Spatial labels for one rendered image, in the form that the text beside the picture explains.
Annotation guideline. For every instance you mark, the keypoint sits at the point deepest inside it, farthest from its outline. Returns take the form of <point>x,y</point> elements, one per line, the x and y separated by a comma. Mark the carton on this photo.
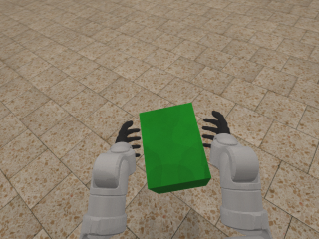
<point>173,150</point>

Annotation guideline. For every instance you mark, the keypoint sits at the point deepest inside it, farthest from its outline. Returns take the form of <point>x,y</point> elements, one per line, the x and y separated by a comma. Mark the left robot forearm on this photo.
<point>106,215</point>

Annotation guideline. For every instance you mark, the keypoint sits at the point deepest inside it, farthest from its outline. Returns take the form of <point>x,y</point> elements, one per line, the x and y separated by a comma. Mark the right robot forearm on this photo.
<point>242,207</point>

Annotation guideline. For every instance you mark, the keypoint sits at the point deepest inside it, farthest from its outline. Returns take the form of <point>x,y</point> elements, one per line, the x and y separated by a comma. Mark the left robot hand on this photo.
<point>124,132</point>

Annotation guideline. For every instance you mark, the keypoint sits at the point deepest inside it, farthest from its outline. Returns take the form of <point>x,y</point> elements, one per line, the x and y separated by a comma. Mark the right robot hand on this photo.
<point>220,122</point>

